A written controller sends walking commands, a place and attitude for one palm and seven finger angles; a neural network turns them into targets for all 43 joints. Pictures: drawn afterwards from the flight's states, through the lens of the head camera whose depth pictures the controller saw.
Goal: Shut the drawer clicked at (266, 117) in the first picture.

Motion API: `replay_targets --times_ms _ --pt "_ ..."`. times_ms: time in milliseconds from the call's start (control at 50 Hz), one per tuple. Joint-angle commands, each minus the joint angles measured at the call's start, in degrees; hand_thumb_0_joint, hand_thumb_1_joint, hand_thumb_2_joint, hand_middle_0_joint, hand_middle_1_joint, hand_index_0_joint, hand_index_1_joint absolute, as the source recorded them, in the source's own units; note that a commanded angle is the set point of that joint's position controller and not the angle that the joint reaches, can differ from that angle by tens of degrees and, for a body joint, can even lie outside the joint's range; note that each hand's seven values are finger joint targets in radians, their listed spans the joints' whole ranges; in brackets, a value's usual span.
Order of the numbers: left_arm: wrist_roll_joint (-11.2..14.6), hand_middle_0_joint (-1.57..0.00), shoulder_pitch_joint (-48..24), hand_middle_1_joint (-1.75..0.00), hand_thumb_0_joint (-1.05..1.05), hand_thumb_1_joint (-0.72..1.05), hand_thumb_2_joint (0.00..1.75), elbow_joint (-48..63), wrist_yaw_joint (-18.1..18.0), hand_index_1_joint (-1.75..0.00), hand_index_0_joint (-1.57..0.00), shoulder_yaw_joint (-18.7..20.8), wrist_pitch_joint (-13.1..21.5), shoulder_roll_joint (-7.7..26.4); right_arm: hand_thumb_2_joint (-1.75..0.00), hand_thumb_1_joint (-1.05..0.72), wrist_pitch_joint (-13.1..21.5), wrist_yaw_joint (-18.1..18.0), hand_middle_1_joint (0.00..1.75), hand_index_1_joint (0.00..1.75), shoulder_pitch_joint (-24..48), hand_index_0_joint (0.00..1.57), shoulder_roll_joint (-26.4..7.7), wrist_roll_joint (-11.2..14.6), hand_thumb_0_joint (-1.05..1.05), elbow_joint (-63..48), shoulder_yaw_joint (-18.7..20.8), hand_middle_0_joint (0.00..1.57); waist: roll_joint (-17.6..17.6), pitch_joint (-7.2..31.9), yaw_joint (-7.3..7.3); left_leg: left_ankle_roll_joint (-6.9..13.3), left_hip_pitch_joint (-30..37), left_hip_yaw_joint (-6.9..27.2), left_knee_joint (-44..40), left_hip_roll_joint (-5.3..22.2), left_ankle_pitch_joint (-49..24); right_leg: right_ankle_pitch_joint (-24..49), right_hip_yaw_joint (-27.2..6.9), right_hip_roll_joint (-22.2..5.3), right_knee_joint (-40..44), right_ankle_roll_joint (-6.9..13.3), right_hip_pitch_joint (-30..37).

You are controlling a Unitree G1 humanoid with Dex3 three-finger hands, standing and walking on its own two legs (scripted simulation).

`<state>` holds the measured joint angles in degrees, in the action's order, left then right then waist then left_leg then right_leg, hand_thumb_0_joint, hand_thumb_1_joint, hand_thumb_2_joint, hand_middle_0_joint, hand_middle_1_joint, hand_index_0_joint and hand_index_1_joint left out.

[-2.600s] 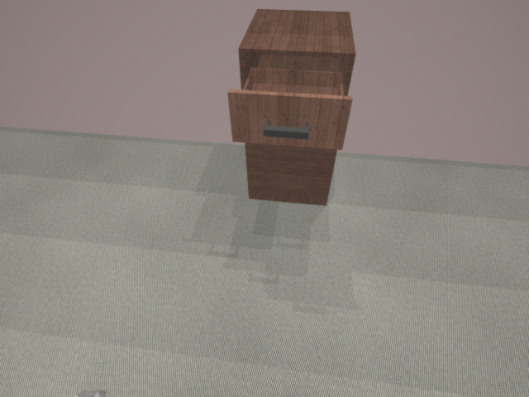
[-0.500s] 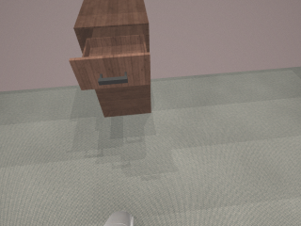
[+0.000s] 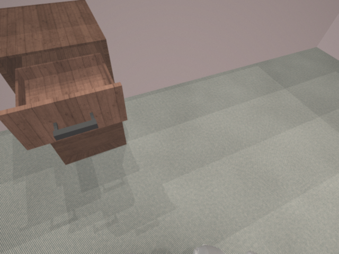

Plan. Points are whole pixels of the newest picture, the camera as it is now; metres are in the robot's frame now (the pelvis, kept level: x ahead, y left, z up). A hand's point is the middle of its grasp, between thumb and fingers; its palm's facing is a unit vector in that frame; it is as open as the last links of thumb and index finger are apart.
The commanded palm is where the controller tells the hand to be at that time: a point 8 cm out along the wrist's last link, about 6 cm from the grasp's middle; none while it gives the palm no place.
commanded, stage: walk to a spot facing it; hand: left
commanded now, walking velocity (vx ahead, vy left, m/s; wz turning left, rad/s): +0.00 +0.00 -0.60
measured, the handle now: (75, 124) +0.48 +0.37 -0.08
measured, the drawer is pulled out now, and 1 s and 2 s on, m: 0.30 0.30 0.30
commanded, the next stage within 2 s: none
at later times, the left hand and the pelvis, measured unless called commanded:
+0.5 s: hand (121, 221) +0.22 +0.16 -0.15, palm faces -0.26 -0.94 -0.20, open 7.4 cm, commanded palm none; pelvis +0.04 +0.01 +0.00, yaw -16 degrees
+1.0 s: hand (128, 217) +0.23 +0.14 -0.16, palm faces -0.54 -0.81 -0.21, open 7.4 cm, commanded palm none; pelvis +0.04 +0.03 +0.00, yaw -35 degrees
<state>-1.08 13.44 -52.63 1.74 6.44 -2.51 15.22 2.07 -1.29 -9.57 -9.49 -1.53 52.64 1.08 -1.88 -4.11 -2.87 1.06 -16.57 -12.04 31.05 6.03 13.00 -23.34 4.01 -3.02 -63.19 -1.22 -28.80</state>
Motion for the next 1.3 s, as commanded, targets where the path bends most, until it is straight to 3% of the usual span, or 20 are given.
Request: replay_targets --times_ms 0,120,140,160,180,280,420,500,520,540,560,620,680,940,980,1000,1020,1060,1120,1280 --pt "-0.14 -0.2 -0.9 -0.3 0.0 0.9 0.9 5.08 0.46 -0.3 -0.2 -1.06 0.06 -1.08 -0.9 -0.9 0.29 -0.06 0.3 0.3 -4.02 0.2 -11.69 -0.07 0.0 -3.23 3.67 0.2 9.03 4.8 3.06 7.38 2.13 7.24 -13.79 15.3 -12.96 1.45 -0.35 -1.46 11.44 -0.42 4.06" --pt "-0.26 -0.2 -3.23 -0.3 0.0 0.9 0.9 6.96 0.08 -0.3 -0.2 -1.22 0.98 0.91 -0.9 -0.9 -1.15 0.67 0.3 0.3 -5.6 0.2 -13.07 -0.2 0.0 -3.07 4.5 0.2 7.38 6.49 2.51 3.53 2.14 2.62 -3.33 14.77 -9.81 6.84 2.48 1.27 28.74 1.02 15.44" --pt "-0.41 -0.2 -0.9 -0.3 0.0 0.9 0.9 6.33 -0.31 -0.3 -0.2 -0.84 1.6 3.36 -0.9 -0.9 -1.36 0.91 0.3 0.3 -6.62 0.2 -11.99 0.04 0.0 -3.34 4.19 0.2 3.01 7.67 1.12 0.11 -3.27 -0.29 5.89 12.45 -6.54 11.24 -0.89 -0.93 35.52 2.73 23.93" --pt "-0.85 -0.2 2.31 -0.3 0.0 0.9 0.9 5.92 -1.22 -0.3 -0.2 0.46 2.31 10.77 -0.9 -0.9 -1.78 1.36 0.3 0.3 -7.07 0.2 -7.78 0.49 0.0 -5.21 3.01 0.2 -15.33 9.73 -0.62 -4.39 -17.87 -4.75 20.77 4.37 17.16 20.3 -21.98 -16.19 43.31 8.43 32.97" --pt "0.26 -0.2 5.02 -0.3 0.0 0.9 0.9 5.74 -2.03 -0.3 -0.2 1.21 1.82 14.11 -0.9 -0.9 -2.59 0.8 0.3 0.3 -3.54 0.2 -8.68 0.38 0.0 -7.18 3.1 0.2 -14.05 8.98 -2.8 -5.0 -20.59 4.29 32.22 1.54 24.17 31.32 -28.56 -22.75 45.04 13.83 27.87" --pt "0.07 -0.2 -8.0 -0.3 0.0 0.9 0.9 8.74 -2.83 -0.3 -0.2 -0.26 1.39 7.98 -0.9 -0.9 -3.46 0.33 0.3 0.3 -7.09 0.2 -9.61 0.11 0.0 -3.69 3.33 0.2 -6.95 6.36 4.07 -5.75 -13.87 9.67 33.18 1.89 9.24 25.22 -14.19 -10.57 44.14 11.01 16.5" --pt "-0.25 -0.2 -4.88 -0.3 0.0 0.9 0.9 7.82 -2.18 -0.3 -0.2 0.4 0.81 9.16 -0.9 -0.9 -2.99 -0.23 0.3 0.3 -5.23 0.2 -7.7 0.59 0.0 -5.6 2.83 0.2 -6.55 6.97 2.27 -5.4 -7.7 8.53 16.44 -2.44 11.91 25.27 -21.07 -9.53 42.49 12.46 16.09" --pt "0.26 -0.2 -6.78 -0.3 0.0 0.9 0.9 8.23 -1.91 -0.3 -0.2 0.46 0.02 8.11 -0.9 -0.9 -2.08 -0.84 0.3 0.3 -10.26 0.2 -7.71 0.96 0.0 -4.87 2.85 0.2 -6.11 8.37 5.0 -4.27 4.71 7.99 -2.32 -3.83 3.51 23.19 -22.16 -5.9 37.32 8.13 10.79" --pt "0.63 -0.2 -6.69 -0.3 0.0 0.9 0.9 9.07 -1.67 -0.3 -0.2 0.01 -0.25 5.44 -0.9 -0.9 -1.55 -1.16 0.3 0.3 -11.62 0.2 -10.56 0.74 0.0 -4.8 3.22 0.2 0.78 8.71 5.68 -2.01 10.69 14.88 -10.16 2.17 3.74 15.2 -18.78 -1.08 31.82 5.01 4.09" --pt "0.86 -0.2 -6.18 -0.3 0.0 0.9 0.9 10.44 -1.01 -0.3 -0.2 -0.59 -0.37 1.82 -0.9 -0.9 -1.38 -1.09 0.3 0.3 -11.03 0.2 -16.12 0.01 0.0 -6.03 4.16 0.2 18.33 6.8 5.48 3.54 12.59 30.41 -17.66 16.75 2.04 -2.85 -9.03 7.19 18.48 0.8 -5.88" --pt "-0.16 -0.2 -6.67 -0.3 0.0 0.9 0.9 10.2 -0.81 -0.3 -0.2 -0.26 -0.31 3.48 -0.9 -0.9 -1.52 -1.05 0.3 0.3 -8.77 0.2 -16.74 -0.1 0.0 -6.56 4.07 0.2 18.37 4.77 5.47 7.48 7.49 33.95 -19.35 22.77 2.6 -9.12 -7.38 4.81 5.68 -0.43 -6.53" --pt "-0.43 -0.2 -4.85 -0.3 0.0 0.9 0.9 6.87 0.23 -0.3 -0.2 0.5 -0.35 3.56 -0.9 -0.9 -0.88 -1.41 0.3 0.3 -2.31 0.2 -11.95 -0.16 0.0 -7.51 3.02 0.2 7.94 2.57 2.57 6.19 5.92 18.77 -15.48 14.42 -9.07 -0.44 -6.79 2.23 -6.37 -1.74 -5.69" --pt "0.05 -0.2 -3.9 -0.3 0.0 0.9 0.9 5.72 0.35 -0.3 -0.2 -0.14 -0.78 1.84 -0.9 -0.9 -0.82 -1.46 0.3 0.3 -4.3 0.2 -10.95 0.23 0.0 -6.32 3.09 0.2 11.06 4.18 3.25 5.58 12.46 9.68 -11.96 11.85 -23.1 0.93 -4.2 1.29 -3.62 -3.08 -5.68" --pt "0.0 -0.2 -6.01 -0.3 0.0 0.9 0.9 5.83 -0.13 -0.3 -0.2 -1.01 0.23 0.32 -0.9 -0.9 -1.79 0.05 0.3 0.3 -6.63 0.2 -13.78 -0.1 0.0 -2.53 5.72 0.2 13.52 6.07 4.69 4.32 12.41 2.28 -4.32 16.5 -24.91 1.01 2.39 1.34 25.21 -0.34 9.03" --pt "-0.31 -0.2 -0.21 -0.3 0.0 0.9 0.9 4.33 -0.66 -0.3 -0.2 -0.39 1.19 3.69 -0.9 -0.9 -1.98 0.53 0.3 0.3 -6.15 0.2 -12.67 0.45 0.0 -3.16 5.59 0.2 6.63 8.81 1.4 -0.68 4.92 -1.51 8.24 13.96 -17.24 14.16 0.39 -0.33 38.87 1.54 22.55" --pt "-0.81 -0.2 2.96 -0.3 0.0 0.9 0.9 3.57 -1.44 -0.3 -0.2 0.88 1.95 10.6 -0.9 -0.9 -2.25 0.84 0.3 0.3 -5.8 0.2 -8.33 0.75 0.0 -5.29 4.38 0.2 -12.48 9.41 -0.48 -4.62 -12.16 -3.91 20.74 6.71 11.19 29.98 -18.53 -14.62 43.46 6.8 33.36" --pt "0.26 -0.2 6.07 -0.3 0.0 0.9 0.9 3.02 -2.15 -0.3 -0.2 1.49 1.63 13.45 -0.9 -0.9 -3.03 0.4 0.3 0.3 -1.33 0.2 -7.88 0.67 0.0 -7.58 3.78 0.2 -14.67 9.5 -2.4 -5.5 -18.04 4.09 31.13 1.82 24.87 44.66 -25.65 -21.49 42.56 12.66 29.89" --pt "0.17 -0.2 2.23 -0.3 0.0 0.9 0.9 3.76 -2.88 -0.3 -0.2 1.52 1.47 11.34 -0.9 -0.9 -3.51 -0.24 0.3 0.3 1.71 0.2 -8.54 0.77 0.0 -7.5 3.84 0.2 -13.23 6.48 -0.87 -4.83 -21.0 11.37 37.34 2.1 19.57 34.35 -23.69 -16.77 43.51 13.54 25.11" --pt "0.0 -0.2 -4.63 -0.3 0.0 0.9 0.9 6.26 -2.82 -0.3 -0.2 0.2 1.48 7.57 -0.9 -0.9 -3.66 0.13 0.3 0.3 -1.22 0.2 -8.74 0.25 0.0 -4.63 3.98 0.2 -6.79 5.03 2.69 -6.16 -15.15 10.16 34.4 1.78 10.38 31.59 -15.61 -10.89 42.68 11.13 18.54" --pt "-0.27 -0.2 -1.17 -0.3 0.0 0.9 0.9 5.74 -2.14 -0.3 -0.2 0.66 1.33 9.49 -0.9 -0.9 -3.03 0.14 0.3 0.3 1.23 0.2 -8.2 0.6 0.0 -6.43 3.44 0.2 -6.82 7.09 1.03 -6.18 -10.79 9.48 19.81 -2.37 11.32 24.97 -22.68 -9.16 42.62 12.31 20.67"
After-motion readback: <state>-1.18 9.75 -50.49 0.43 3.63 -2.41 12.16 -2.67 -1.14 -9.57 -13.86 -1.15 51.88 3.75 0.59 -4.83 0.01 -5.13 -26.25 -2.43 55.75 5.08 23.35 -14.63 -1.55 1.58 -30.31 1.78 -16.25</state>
